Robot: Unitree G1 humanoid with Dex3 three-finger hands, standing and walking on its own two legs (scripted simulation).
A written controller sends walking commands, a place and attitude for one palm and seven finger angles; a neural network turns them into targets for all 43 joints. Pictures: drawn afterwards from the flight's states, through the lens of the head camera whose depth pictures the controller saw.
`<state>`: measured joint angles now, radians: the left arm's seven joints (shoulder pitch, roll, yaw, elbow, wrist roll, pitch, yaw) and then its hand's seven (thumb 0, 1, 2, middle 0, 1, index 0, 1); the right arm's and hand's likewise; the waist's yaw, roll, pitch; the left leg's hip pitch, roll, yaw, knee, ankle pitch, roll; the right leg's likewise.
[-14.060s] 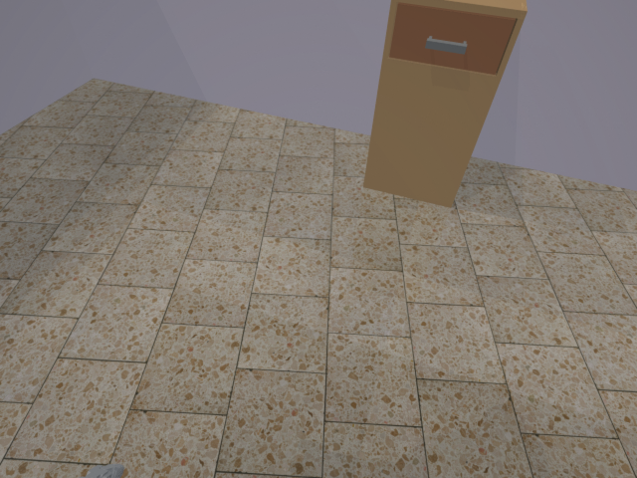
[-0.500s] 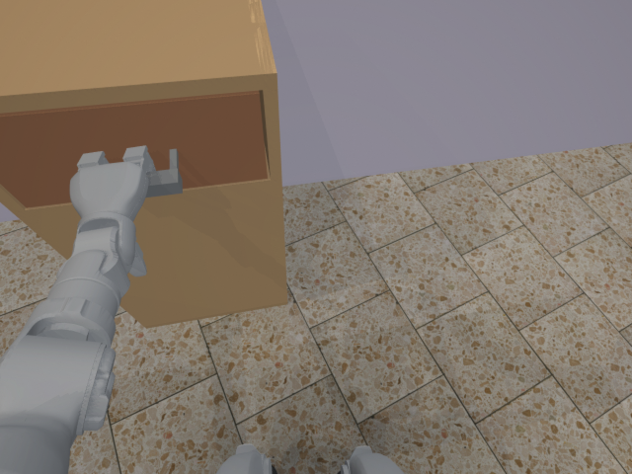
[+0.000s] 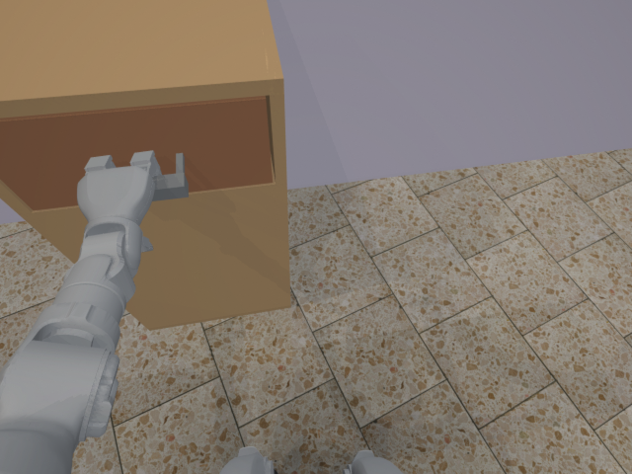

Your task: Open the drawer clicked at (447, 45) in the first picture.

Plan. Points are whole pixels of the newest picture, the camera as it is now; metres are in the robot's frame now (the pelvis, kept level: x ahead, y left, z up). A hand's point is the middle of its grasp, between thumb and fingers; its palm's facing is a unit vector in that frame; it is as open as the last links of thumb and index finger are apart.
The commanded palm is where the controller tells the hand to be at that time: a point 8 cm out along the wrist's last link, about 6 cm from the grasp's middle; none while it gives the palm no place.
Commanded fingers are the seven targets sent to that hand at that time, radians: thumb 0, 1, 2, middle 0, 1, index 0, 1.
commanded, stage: close the thumb around the handle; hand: left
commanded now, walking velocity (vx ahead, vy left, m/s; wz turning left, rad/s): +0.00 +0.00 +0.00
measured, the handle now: (137, 177) +0.52 +0.23 +0.01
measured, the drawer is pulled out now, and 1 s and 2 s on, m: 0.00 0.05 0.18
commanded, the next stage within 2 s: pull the drawer open in 0.38 s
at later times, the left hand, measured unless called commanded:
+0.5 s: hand (135, 217) +0.47 +0.23 -0.01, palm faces -0.07 -0.03 -1.00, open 5.9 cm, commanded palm +0.44 +0.21 +0.05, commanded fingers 0.00 0.90 0.90 -0.40 -1.35 -0.40 -1.35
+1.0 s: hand (134, 250) +0.41 +0.22 -0.01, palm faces -0.04 -0.04 -1.00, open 5.9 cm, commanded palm +0.38 +0.21 +0.05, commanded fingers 0.00 0.90 0.90 -0.40 -1.35 -0.40 -1.35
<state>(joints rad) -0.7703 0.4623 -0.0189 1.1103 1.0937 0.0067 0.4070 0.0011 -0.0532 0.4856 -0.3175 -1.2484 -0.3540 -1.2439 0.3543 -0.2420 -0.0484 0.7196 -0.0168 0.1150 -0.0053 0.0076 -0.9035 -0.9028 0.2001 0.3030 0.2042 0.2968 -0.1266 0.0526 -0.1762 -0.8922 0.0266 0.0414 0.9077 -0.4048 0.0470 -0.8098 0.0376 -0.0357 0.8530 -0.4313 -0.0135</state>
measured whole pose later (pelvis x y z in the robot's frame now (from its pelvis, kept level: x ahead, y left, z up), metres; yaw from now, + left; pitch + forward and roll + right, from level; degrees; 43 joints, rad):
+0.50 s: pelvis +0.01 +0.00 +0.00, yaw +0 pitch +22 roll -2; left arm -0.74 0.45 -0.02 1.08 1.09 0.02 0.40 0.00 0.68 0.77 -0.34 -1.35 -0.39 -1.34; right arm 0.36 -0.24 -0.06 0.73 -0.02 0.12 0.00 0.01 -0.90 -0.90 0.20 0.30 0.20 0.30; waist -0.12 0.06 -0.18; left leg -0.88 0.03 0.04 0.90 -0.41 0.04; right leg -0.80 0.04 -0.04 0.85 -0.44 -0.02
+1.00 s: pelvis +0.02 -0.01 +0.01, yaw +0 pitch +18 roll -1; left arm -0.47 0.36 -0.06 0.84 1.08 0.04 0.43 0.01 0.69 0.78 -0.30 -1.35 -0.38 -1.35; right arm 0.28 -0.23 -0.07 0.69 -0.01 0.14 0.01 0.01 -0.90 -0.90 0.20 0.30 0.20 0.30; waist -0.05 0.05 -0.18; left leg -0.74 0.02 0.05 0.83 -0.41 0.04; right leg -0.67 0.03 -0.03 0.79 -0.44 -0.02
